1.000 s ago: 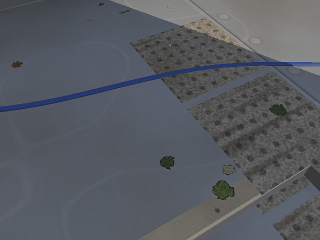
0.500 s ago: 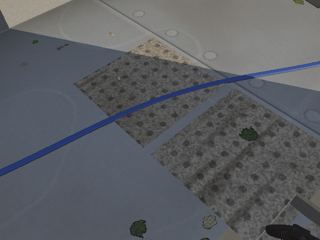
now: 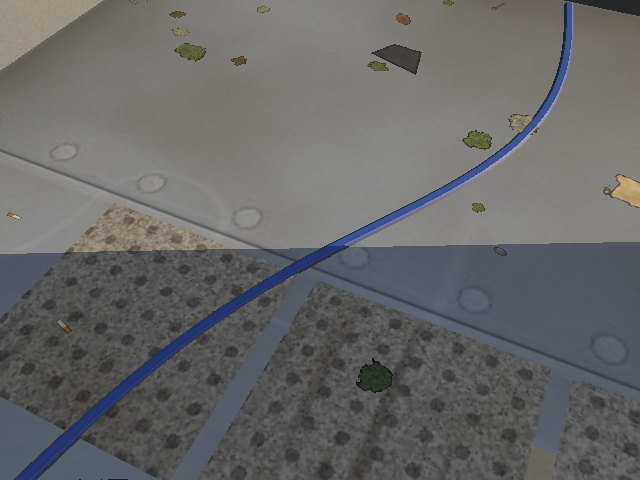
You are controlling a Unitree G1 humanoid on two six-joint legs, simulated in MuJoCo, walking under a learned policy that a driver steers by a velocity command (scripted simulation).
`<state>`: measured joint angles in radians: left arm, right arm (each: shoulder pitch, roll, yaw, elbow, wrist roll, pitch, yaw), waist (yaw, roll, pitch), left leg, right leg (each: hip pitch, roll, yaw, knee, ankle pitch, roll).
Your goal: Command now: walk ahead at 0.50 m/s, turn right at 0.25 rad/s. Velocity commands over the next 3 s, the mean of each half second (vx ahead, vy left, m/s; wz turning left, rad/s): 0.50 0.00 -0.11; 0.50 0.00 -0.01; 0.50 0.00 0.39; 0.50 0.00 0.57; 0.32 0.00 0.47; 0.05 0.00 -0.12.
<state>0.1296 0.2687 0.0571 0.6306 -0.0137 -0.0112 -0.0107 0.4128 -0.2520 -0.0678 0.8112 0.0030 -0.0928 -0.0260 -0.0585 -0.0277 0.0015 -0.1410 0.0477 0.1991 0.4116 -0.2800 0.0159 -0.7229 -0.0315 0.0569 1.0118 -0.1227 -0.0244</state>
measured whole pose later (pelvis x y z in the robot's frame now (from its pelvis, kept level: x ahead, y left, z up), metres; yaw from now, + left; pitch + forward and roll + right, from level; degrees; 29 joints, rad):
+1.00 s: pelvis +0.58 +0.02 +0.01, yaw -1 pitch +1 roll +1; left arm 0.16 0.29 0.05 0.76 0.00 -0.06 0.01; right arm 0.33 -0.26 -0.04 0.89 0.00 -0.09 0.02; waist -0.06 -0.04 0.01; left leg -0.16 -0.08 0.05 0.28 -0.15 0.09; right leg -0.67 -0.13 0.05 0.97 -0.15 0.01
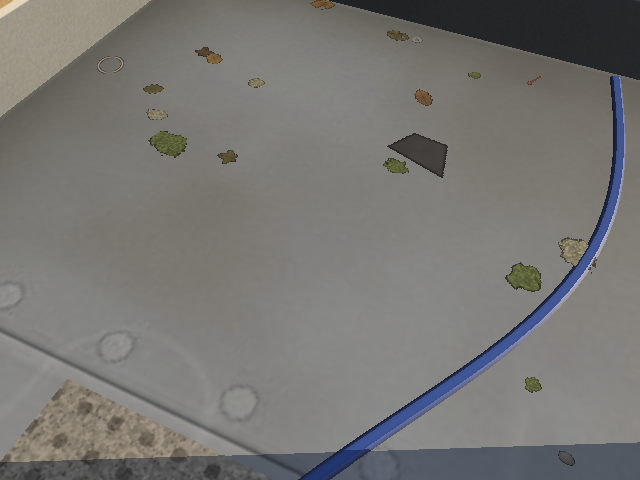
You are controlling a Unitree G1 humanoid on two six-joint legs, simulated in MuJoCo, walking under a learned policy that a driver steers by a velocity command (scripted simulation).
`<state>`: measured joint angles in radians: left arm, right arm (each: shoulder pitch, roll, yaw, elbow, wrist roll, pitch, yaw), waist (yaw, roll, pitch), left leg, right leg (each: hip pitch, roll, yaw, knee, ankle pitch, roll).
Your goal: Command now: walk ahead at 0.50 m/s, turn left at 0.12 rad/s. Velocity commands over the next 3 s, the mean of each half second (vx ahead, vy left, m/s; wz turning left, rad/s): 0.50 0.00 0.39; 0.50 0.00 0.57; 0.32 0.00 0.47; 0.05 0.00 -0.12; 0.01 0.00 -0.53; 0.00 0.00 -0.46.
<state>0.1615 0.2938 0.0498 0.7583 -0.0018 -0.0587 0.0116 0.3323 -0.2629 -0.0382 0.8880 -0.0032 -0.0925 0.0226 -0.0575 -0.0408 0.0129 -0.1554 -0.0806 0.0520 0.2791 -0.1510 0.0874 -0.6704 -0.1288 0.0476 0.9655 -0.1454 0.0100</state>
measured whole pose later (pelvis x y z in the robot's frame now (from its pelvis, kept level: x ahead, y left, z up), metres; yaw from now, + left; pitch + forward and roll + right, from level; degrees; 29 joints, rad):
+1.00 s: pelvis +0.51 +0.11 +0.00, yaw +32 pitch +2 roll -1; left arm 0.10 0.30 0.07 0.76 0.01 -0.10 0.01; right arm 0.32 -0.27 -0.07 0.74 0.01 -0.05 0.01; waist -0.04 -0.03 0.05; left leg -0.23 -0.10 -0.06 0.38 -0.17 0.10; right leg -0.62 -0.10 0.06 0.99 -0.23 0.04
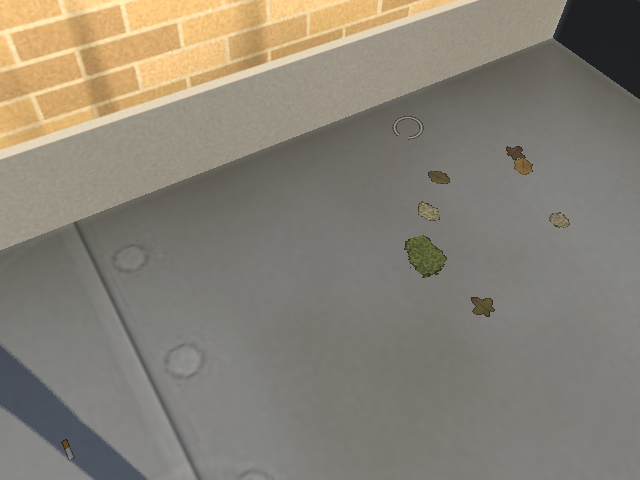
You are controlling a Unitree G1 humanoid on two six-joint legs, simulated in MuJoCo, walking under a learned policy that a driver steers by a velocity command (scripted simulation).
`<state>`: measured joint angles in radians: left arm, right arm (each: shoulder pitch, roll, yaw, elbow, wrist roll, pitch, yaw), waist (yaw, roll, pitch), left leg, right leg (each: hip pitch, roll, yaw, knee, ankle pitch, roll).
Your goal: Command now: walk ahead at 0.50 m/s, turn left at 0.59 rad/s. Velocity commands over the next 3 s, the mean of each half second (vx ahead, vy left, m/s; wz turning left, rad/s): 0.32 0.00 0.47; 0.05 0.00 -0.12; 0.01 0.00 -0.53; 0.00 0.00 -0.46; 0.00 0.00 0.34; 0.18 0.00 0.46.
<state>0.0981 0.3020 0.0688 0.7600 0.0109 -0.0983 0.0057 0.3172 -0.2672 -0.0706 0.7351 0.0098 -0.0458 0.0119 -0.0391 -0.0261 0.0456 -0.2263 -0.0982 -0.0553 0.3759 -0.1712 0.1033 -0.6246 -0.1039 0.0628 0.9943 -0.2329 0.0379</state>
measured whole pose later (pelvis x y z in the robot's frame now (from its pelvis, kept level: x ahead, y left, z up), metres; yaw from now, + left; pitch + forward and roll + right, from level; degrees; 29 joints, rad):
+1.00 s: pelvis +0.28 -0.03 -0.02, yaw +6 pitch +1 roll +1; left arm 0.18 0.31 0.07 0.82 0.00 0.03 -0.02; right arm 0.17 -0.28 -0.08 0.68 0.00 0.03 -0.07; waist 0.01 0.02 0.04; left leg -0.32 0.06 0.06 0.70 -0.37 -0.03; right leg -0.36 0.02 -0.02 0.68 -0.34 -0.04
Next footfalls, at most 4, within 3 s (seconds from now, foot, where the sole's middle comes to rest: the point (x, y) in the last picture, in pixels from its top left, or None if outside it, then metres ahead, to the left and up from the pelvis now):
0.26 right None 0.35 -0.13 -0.78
0.62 left None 0.29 0.12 -0.78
1.36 left None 0.34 0.11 -0.78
1.78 right None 0.26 -0.14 -0.78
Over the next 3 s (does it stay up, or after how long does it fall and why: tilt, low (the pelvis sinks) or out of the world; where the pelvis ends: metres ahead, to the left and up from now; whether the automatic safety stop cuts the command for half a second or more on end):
stays up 0.34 -0.05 0.00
